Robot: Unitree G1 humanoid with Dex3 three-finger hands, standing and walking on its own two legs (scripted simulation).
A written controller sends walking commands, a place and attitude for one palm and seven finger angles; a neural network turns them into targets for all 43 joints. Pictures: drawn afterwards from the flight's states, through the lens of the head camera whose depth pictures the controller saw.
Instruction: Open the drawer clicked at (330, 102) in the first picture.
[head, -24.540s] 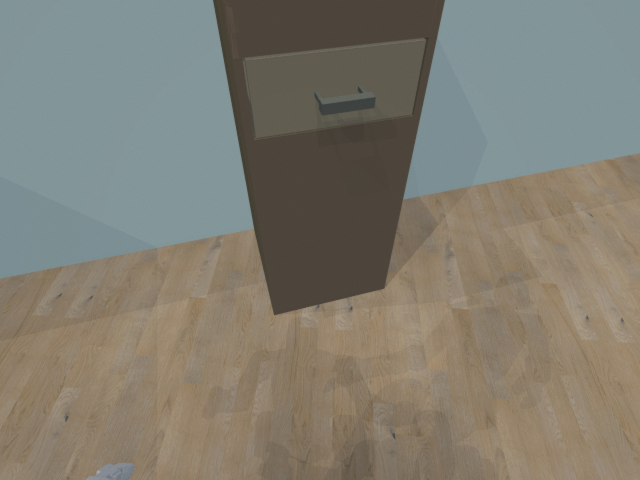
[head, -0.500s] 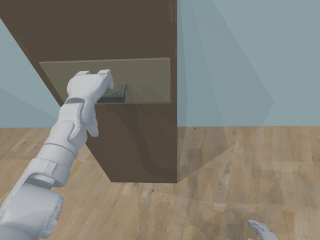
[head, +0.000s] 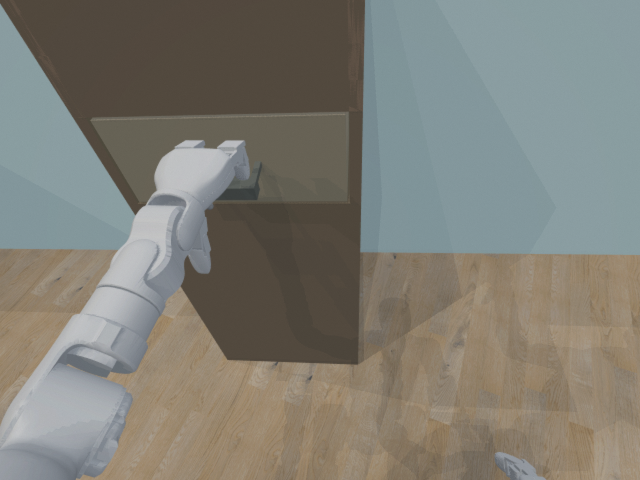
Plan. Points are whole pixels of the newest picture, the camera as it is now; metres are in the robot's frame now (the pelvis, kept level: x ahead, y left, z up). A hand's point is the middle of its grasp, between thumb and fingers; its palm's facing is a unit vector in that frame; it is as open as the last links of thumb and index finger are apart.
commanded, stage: re-aim the fingers above the handle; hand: left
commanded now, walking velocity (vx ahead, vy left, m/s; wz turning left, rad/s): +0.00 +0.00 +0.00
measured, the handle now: (223, 178) +0.53 +0.19 +0.07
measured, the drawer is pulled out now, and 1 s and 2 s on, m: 0.00 0.00 0.00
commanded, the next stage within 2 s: lower the fingers behind the handle in 1.62 s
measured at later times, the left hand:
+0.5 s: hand (224, 216) +0.41 +0.15 +0.11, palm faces -0.06 -0.02 -1.00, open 13.8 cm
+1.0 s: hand (235, 226) +0.40 +0.14 +0.10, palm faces -0.08 -0.03 -1.00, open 13.8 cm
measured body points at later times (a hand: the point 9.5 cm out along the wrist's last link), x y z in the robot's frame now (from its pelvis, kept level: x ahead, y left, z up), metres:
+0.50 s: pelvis -0.01 +0.00 +0.00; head +0.02 -0.03 +0.45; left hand +0.41 +0.15 +0.17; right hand +0.12 -0.26 -0.13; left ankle -0.05 +0.11 -0.73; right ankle +0.00 -0.12 -0.73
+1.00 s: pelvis -0.01 +0.00 +0.00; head +0.03 -0.02 +0.45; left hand +0.40 +0.14 +0.16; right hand +0.13 -0.26 -0.12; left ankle -0.05 +0.11 -0.73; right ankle +0.00 -0.12 -0.73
